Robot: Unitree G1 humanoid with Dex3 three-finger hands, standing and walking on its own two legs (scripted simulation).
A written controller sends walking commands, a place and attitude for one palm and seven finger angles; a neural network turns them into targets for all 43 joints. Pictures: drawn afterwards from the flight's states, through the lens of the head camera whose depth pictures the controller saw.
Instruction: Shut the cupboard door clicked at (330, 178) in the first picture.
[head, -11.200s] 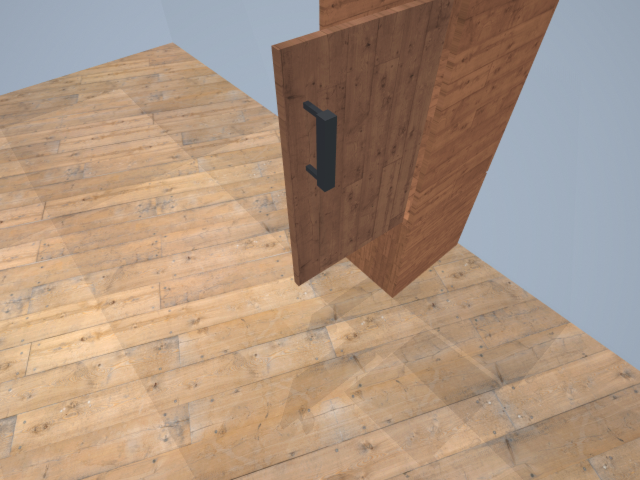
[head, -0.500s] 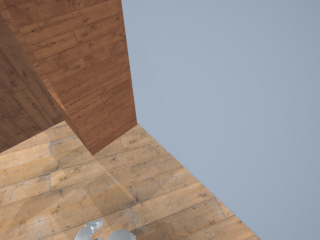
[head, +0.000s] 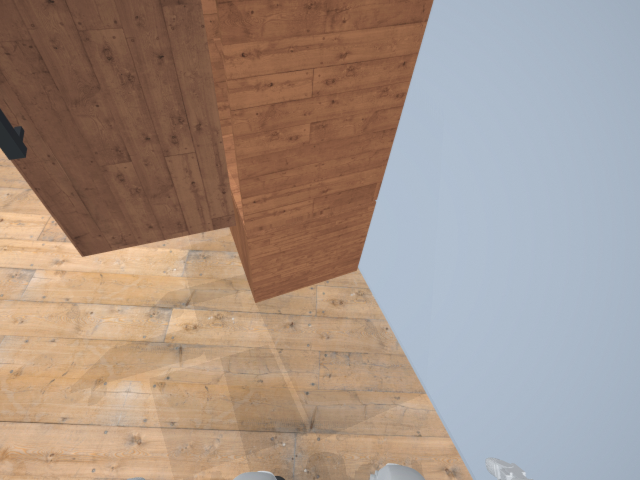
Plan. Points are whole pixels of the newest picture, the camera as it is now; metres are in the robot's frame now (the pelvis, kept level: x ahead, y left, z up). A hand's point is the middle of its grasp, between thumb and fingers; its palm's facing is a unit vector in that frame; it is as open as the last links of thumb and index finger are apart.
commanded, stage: turn to face it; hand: left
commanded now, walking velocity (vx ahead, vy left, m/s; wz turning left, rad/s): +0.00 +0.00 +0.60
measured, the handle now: out of the picture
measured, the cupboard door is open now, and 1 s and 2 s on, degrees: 86 86 86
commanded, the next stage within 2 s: take the last steps up to it in 0.56 s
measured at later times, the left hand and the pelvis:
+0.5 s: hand out of the picture +0.02 +0.14 -0.16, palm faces +0.30 -0.93 -0.22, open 7.3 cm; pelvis +0.03 -0.05 +0.00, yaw +17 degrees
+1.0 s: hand out of the picture -0.03 +0.13 -0.15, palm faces +0.49 -0.84 -0.21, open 7.3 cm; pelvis +0.06 -0.04 +0.01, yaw +27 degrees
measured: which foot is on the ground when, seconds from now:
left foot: down 0.00-0.22, up 0.24-0.52, down 0.54-0.80, up 0.82-1.00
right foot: up 0.00-0.20, down 0.22-0.54, up 0.56-0.78, down 0.80-1.00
